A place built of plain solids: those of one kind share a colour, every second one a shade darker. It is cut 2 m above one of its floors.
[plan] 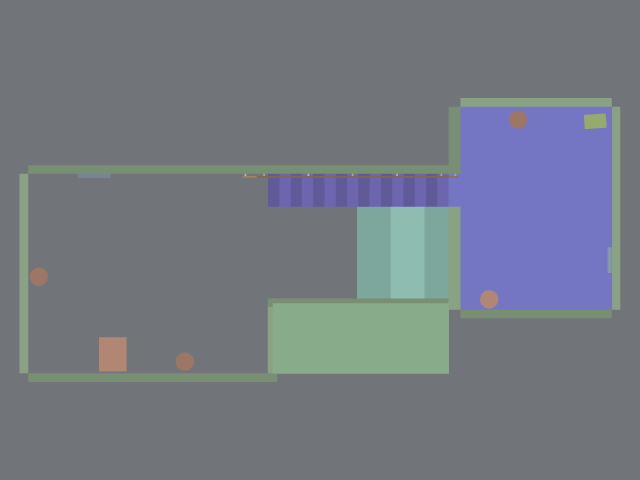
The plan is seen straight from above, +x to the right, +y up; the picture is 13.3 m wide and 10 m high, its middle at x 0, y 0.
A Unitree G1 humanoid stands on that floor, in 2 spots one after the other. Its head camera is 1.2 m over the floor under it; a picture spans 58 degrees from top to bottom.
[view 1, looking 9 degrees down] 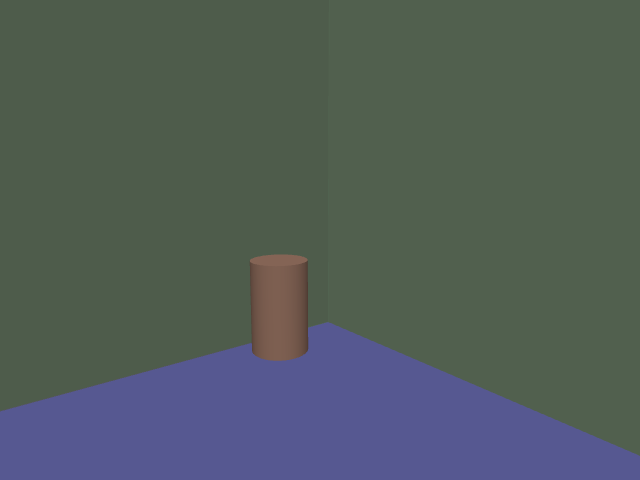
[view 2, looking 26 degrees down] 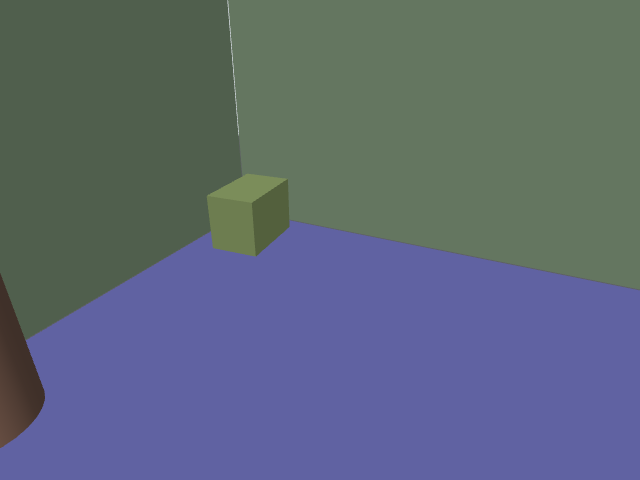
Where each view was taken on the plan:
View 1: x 5.04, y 1.14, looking -128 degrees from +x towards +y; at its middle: wall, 3.34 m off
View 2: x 3.68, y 0.99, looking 26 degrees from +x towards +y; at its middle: floor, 2.74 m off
